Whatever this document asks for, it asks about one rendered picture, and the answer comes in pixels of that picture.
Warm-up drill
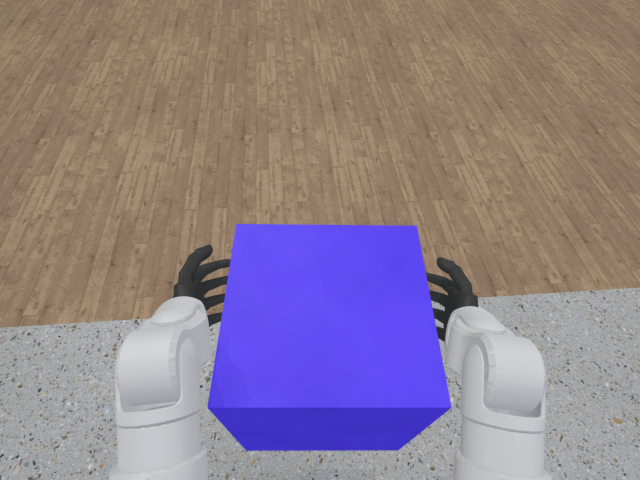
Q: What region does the left robot forearm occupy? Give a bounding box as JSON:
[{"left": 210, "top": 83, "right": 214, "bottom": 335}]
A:
[{"left": 109, "top": 296, "right": 212, "bottom": 480}]

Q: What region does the carton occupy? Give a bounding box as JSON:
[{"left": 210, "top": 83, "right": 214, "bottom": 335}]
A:
[{"left": 207, "top": 224, "right": 452, "bottom": 451}]

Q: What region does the robot right hand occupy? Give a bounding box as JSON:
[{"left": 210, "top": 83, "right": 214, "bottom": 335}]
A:
[{"left": 426, "top": 257, "right": 478, "bottom": 342}]

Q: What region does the right robot forearm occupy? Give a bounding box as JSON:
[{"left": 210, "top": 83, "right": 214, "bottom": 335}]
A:
[{"left": 445, "top": 306, "right": 553, "bottom": 480}]

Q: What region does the robot left hand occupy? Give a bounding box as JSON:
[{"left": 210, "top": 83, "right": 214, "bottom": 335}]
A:
[{"left": 173, "top": 245, "right": 231, "bottom": 327}]

